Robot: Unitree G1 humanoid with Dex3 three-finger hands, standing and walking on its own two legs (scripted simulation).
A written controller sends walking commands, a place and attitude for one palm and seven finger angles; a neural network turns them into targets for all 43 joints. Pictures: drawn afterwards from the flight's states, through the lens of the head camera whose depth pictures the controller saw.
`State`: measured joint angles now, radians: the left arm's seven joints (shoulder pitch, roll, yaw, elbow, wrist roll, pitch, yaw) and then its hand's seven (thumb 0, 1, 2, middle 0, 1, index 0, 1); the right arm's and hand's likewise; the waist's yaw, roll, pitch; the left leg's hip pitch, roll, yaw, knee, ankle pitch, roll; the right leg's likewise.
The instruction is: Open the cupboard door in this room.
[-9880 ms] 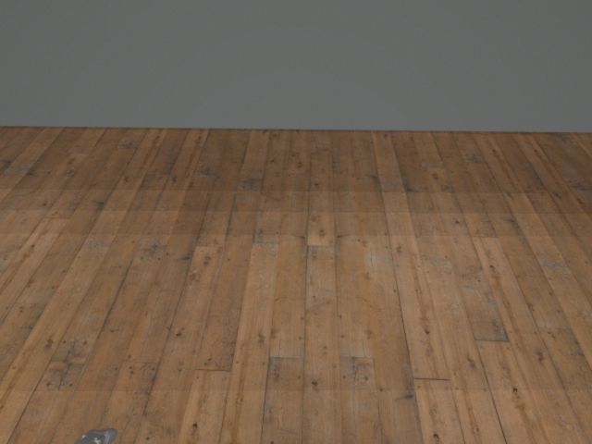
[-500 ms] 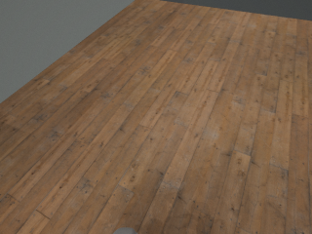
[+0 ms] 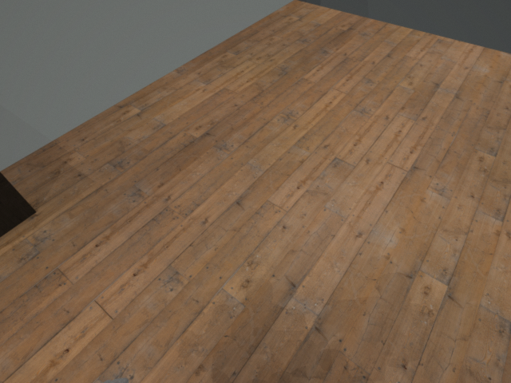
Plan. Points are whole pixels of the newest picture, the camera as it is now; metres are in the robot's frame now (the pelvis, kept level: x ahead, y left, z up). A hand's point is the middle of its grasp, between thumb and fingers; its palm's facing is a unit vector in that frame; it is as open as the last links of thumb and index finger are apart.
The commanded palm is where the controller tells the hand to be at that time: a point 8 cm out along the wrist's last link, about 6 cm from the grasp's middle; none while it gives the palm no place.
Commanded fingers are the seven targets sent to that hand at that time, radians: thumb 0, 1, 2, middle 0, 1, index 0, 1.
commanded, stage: turn or walk to find it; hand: left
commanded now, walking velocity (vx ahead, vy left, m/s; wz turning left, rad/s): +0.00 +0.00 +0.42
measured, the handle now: out of the picture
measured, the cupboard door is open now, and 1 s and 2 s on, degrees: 0 0 0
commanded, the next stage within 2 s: stand and wait in 0.94 s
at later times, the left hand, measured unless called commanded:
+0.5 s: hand out of the picture -0.06 +0.19 -0.18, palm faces +0.29 -0.93 -0.23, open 7.4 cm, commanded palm none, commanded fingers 0.00 0.90 0.90 -0.20 -0.30 -0.20 -0.30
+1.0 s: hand out of the picture -0.07 +0.20 -0.15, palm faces +0.43 -0.86 -0.29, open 7.4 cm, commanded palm none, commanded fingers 0.00 0.90 0.90 -0.20 -0.30 -0.20 -0.30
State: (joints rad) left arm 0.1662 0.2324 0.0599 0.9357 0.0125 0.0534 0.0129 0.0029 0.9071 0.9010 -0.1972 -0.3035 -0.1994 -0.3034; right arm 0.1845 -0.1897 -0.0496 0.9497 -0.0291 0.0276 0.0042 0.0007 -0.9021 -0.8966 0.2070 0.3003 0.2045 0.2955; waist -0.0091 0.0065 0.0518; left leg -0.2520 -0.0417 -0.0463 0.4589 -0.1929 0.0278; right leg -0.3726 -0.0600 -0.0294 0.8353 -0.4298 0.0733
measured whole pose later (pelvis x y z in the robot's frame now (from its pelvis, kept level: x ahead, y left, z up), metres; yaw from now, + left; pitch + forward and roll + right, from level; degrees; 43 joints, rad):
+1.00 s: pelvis -0.08 -0.03 -0.01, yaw +25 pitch +0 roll +1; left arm 0.17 0.18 0.04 0.92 0.02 0.02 0.02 0.00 0.91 0.90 -0.20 -0.30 -0.20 -0.30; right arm 0.21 -0.22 -0.07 0.97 -0.02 0.05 0.01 0.00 -0.90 -0.90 0.21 0.30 0.20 0.30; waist -0.02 0.06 0.05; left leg -0.37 -0.05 -0.08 0.64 -0.32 -0.01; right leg -0.25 -0.03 -0.07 0.57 -0.31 -0.01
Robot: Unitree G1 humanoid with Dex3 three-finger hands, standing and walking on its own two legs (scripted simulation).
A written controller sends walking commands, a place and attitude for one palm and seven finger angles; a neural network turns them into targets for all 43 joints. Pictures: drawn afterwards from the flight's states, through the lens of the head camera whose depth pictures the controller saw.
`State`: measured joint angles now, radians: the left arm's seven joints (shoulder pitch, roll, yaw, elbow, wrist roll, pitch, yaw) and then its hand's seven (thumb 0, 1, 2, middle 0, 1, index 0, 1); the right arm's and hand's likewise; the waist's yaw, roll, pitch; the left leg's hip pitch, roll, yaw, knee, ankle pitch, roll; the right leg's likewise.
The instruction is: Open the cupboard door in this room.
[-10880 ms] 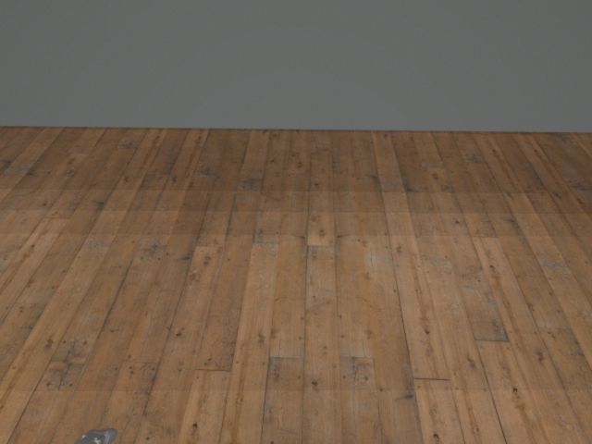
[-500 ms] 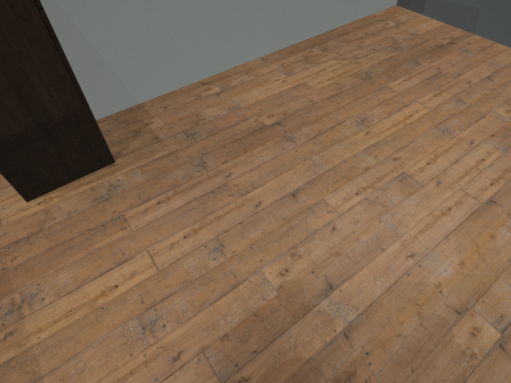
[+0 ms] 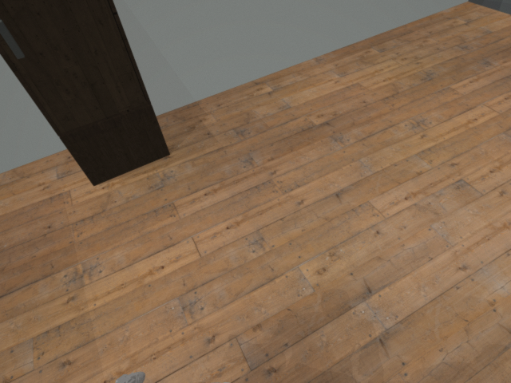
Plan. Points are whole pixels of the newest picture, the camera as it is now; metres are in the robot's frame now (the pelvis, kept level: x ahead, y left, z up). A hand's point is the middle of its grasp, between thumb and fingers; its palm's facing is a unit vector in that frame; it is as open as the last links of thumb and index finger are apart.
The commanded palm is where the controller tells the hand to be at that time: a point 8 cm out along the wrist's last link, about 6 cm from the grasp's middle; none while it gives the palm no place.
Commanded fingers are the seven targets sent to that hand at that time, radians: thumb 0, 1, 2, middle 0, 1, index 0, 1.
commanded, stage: stand and wait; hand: left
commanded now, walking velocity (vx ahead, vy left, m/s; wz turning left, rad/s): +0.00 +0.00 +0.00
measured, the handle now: (9, 38) +1.14 +0.92 +0.04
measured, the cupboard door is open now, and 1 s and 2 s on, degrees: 0 0 0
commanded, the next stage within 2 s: turn or walk to find it in 0.34 s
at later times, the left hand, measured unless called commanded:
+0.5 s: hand out of the picture -0.04 +0.20 -0.17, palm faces +0.14 -0.97 -0.21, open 7.4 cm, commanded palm none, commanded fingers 0.00 0.90 0.90 -0.20 -0.30 -0.20 -0.30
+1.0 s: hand out of the picture -0.08 +0.26 -0.18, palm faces +0.34 -0.91 -0.24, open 7.4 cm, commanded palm none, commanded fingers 0.00 0.90 0.90 -0.20 -0.30 -0.20 -0.30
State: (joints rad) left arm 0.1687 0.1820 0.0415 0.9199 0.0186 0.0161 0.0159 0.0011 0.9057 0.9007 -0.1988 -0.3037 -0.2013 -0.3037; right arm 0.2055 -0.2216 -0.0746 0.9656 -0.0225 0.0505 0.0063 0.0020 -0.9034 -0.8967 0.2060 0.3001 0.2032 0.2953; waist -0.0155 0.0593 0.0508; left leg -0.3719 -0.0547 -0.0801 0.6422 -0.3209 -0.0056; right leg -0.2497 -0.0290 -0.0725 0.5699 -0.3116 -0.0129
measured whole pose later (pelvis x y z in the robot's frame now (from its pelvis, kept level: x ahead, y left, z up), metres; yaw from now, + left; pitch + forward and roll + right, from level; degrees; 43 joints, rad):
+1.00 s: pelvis -0.07 +0.04 +0.00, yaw +18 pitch -1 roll +0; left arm 0.19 0.25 0.07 0.98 0.02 0.07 0.01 0.00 0.90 0.90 -0.20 -0.30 -0.20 -0.30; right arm 0.16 -0.21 -0.06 0.95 -0.03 0.02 0.01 0.00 -0.91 -0.90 0.20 0.30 0.20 0.29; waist 0.01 -0.04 0.08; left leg -0.31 0.01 0.06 0.63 -0.31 0.04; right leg -0.43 -0.13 -0.10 1.02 -0.50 0.06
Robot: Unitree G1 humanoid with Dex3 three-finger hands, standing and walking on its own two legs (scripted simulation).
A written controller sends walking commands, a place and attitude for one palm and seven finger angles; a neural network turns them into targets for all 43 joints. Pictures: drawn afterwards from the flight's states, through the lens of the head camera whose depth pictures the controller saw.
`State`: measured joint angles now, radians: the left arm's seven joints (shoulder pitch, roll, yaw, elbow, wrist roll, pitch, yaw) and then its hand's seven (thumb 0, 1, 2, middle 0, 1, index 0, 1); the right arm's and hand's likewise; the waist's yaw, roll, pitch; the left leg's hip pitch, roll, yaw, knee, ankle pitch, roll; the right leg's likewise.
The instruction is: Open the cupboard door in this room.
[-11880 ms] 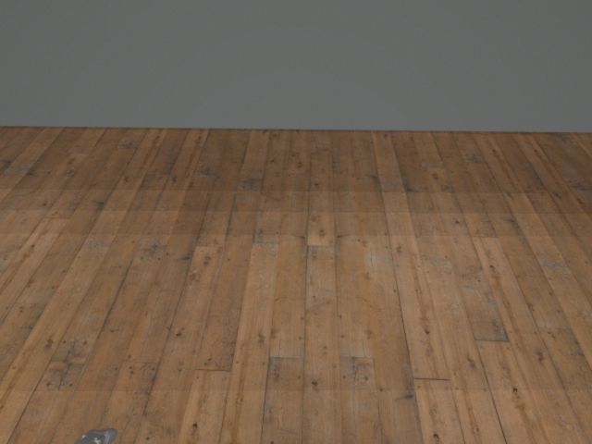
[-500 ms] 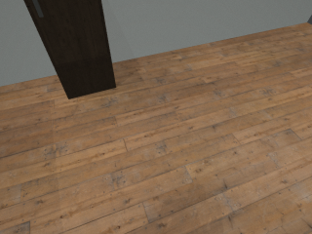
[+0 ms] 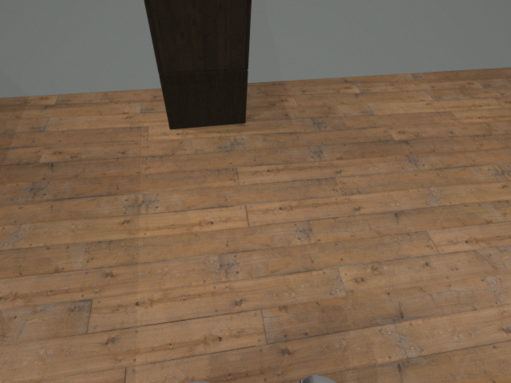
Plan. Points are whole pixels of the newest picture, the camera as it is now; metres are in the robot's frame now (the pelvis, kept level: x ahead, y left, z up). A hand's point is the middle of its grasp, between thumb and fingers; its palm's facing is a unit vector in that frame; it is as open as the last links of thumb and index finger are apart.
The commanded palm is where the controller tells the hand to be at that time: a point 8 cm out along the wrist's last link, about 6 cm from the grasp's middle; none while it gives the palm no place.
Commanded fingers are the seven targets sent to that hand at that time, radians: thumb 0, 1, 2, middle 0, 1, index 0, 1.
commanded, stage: turn or walk to find it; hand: left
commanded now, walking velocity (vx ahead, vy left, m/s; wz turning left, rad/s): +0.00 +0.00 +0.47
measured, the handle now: out of the picture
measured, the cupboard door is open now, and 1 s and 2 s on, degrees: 0 0 0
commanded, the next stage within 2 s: stand and wait in 0.80 s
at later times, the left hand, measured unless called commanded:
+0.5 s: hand out of the picture +0.01 +0.15 -0.13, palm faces +0.23 -0.94 -0.26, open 7.4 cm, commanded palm none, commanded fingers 0.00 0.90 0.90 -0.20 -0.30 -0.20 -0.30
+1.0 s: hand (134, 382) +0.14 +0.21 -0.17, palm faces +0.36 -0.92 -0.17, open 7.4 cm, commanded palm none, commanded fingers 0.00 0.90 0.90 -0.20 -0.30 -0.20 -0.30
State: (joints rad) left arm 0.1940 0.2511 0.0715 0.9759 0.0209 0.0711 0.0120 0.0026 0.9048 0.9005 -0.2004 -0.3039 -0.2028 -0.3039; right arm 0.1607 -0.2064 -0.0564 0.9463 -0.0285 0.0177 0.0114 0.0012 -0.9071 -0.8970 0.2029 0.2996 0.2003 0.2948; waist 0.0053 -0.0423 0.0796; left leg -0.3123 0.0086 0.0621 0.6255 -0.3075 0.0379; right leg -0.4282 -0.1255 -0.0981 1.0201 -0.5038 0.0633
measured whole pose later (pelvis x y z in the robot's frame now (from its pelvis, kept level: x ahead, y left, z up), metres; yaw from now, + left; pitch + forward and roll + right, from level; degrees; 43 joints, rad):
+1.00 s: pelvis +0.22 +0.07 +0.01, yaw +16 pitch -2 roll +1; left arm 0.34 0.14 0.03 1.11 0.02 -0.02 0.02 0.00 0.91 0.90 -0.20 -0.30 -0.20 -0.30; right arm 0.13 -0.15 -0.05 1.01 0.00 -0.10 -0.02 -0.03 -0.95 -0.90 0.21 0.30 0.20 0.30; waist 0.05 -0.03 0.08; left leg -0.23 -0.01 0.17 0.50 -0.23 0.07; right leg -0.48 -0.14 -0.06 1.14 -0.37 0.04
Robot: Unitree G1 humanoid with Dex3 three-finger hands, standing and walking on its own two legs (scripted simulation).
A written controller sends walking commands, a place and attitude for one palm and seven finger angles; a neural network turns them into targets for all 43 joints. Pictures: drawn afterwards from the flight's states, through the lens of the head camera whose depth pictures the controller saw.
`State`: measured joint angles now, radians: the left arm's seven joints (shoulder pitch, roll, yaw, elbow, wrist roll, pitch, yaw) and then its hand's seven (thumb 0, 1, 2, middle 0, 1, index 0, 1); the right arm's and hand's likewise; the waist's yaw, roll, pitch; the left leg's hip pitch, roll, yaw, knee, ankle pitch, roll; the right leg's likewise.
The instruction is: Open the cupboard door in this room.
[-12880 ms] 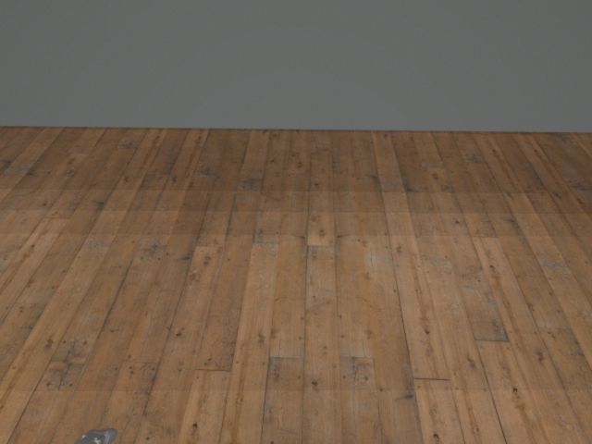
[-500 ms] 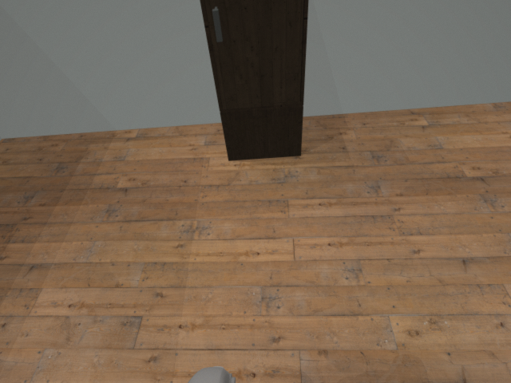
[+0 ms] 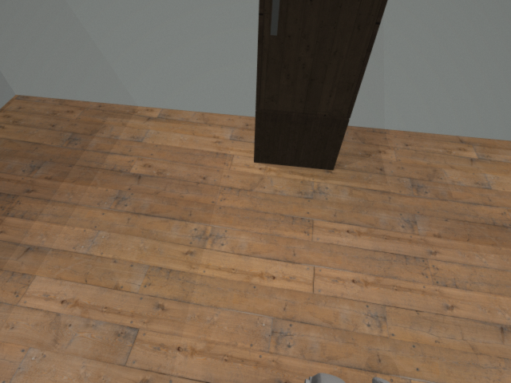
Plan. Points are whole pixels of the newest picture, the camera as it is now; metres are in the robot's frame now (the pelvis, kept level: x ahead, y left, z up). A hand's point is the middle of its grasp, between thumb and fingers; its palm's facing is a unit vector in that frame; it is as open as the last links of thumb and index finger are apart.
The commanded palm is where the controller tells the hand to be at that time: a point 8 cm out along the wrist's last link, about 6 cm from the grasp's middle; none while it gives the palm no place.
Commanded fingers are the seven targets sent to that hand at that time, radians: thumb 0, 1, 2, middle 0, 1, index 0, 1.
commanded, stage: stand and wait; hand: left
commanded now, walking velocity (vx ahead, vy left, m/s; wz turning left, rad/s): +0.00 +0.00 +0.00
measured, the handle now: (275, 14) +1.26 +0.06 +0.04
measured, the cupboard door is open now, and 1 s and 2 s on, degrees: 0 0 0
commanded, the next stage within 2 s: look at it before walking up in 0.96 s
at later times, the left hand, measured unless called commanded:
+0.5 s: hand out of the picture +0.14 +0.15 -0.16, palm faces +0.05 -0.98 -0.21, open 7.2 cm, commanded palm none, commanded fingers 0.00 0.90 0.90 -0.20 -0.30 -0.20 -0.30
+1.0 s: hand out of the picture +0.08 +0.13 -0.17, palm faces +0.05 -0.99 -0.14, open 7.4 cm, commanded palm none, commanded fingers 0.00 0.90 0.90 -0.20 -0.30 -0.20 -0.30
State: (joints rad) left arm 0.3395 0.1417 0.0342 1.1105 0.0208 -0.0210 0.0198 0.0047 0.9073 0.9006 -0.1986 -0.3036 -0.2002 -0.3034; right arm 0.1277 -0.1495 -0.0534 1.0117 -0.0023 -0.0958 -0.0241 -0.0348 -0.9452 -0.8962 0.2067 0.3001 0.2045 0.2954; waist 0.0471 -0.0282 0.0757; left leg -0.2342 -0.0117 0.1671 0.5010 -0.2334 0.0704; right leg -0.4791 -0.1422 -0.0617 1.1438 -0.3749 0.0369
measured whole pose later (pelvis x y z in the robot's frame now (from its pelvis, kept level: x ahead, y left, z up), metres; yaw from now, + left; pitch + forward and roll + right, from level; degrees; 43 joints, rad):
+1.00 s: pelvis +0.10 -0.02 +0.01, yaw -1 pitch -2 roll +0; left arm 0.32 0.10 -0.01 1.17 0.01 0.00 0.03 0.00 0.91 0.90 -0.20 -0.30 -0.20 -0.30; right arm 0.29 -0.12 -0.01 1.16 -0.01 -0.03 -0.04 0.01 -0.92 -0.90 0.20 0.30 0.20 0.29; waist 0.02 0.00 0.03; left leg -0.06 0.03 0.10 0.39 -0.29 0.00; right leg -0.21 -0.04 -0.11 0.43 -0.18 -0.01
